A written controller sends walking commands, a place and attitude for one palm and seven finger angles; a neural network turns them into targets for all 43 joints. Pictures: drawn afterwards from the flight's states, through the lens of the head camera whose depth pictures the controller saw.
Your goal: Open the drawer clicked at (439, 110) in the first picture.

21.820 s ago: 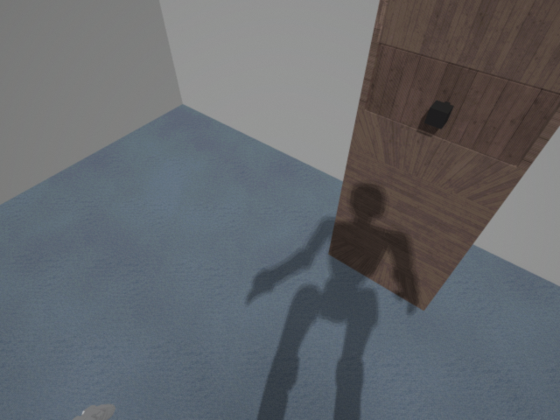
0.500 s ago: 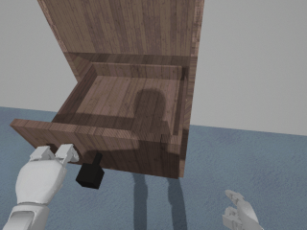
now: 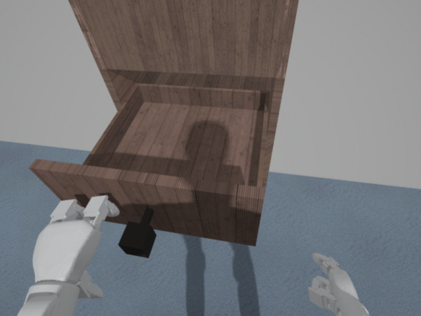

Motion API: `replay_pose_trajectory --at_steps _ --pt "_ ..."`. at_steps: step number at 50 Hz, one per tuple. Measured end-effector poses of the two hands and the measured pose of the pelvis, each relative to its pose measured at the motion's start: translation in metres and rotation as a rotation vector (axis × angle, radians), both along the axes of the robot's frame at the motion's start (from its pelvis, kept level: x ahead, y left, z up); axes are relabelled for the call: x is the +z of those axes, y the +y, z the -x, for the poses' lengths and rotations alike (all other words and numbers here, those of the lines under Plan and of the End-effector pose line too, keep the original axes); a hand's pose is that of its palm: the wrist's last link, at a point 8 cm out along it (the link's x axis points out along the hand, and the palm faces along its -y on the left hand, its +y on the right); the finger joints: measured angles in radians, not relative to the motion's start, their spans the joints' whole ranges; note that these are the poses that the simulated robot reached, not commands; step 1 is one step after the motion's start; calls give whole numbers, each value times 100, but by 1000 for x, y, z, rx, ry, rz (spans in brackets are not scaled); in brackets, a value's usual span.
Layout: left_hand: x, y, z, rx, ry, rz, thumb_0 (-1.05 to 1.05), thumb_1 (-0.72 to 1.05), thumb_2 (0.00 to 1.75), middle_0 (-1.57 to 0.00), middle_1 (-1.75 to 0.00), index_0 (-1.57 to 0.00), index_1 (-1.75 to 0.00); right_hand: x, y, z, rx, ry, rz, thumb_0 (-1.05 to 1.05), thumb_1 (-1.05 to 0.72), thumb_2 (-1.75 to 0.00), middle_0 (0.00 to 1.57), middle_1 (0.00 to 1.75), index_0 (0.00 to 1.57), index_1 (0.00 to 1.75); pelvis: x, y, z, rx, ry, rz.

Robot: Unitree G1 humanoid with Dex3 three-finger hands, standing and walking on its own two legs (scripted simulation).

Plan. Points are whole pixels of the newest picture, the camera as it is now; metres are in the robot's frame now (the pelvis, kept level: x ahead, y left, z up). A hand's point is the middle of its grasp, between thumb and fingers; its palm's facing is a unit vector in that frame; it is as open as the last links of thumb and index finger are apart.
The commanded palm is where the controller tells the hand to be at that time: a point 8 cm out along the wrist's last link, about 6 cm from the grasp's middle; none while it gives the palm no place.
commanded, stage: lift the hand off the handle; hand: left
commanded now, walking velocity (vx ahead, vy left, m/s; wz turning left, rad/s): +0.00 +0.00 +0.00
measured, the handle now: (142, 229) +0.24 +0.16 +0.07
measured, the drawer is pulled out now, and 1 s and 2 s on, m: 0.30 0.30 0.30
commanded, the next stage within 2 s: draw the hand back to the body in 1.58 s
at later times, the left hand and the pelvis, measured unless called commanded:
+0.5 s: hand (106, 244) +0.20 +0.21 +0.07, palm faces +0.04 -0.11 -0.99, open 13.3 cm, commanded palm +0.18 +0.20 +0.14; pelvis +0.00 -0.01 +0.01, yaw +1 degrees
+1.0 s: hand (90, 224) +0.21 +0.21 +0.14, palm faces +0.08 -0.09 -0.99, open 13.2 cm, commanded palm +0.18 +0.20 +0.21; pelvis +0.00 -0.02 +0.02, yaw +1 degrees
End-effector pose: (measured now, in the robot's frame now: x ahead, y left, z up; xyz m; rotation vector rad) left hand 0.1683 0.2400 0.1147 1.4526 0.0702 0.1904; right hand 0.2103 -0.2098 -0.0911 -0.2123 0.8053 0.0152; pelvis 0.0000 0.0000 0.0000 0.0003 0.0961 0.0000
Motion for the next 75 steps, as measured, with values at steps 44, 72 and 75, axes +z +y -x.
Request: replay_pose_trajectory --at_steps 44,72,75 --pt "67 -30 -13 -67 -14 -24 0 -49 30 -32 -120 -41 -125 24 -4 -22 45 -53 -22 1 -90 -90 20 30 20 30 17 -16 0 16 -103 -9" --pt "144 -31 -27 -160 -96 -33 0 -49 30 -32 -120 -32 -120 33 16 -12 76 -67 -86 1 -90 -90 20 30 20 30 24 -5 14 13 -147 -9" --pt "154 -38 -23 -198 -131 -44 0 -49 30 -32 -120 -32 -120 34 17 -12 79 -74 -87 1 -90 -90 20 30 20 30 24 -4 15 14 -150 -9"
